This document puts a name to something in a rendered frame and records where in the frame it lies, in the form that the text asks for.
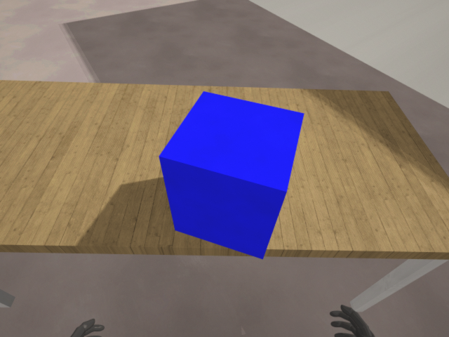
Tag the robot left hand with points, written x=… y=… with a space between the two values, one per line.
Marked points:
x=86 y=328

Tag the table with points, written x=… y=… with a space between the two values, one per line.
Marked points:
x=80 y=173

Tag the robot right hand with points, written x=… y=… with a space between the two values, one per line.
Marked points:
x=357 y=326

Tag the carton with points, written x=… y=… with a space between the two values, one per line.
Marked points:
x=227 y=169

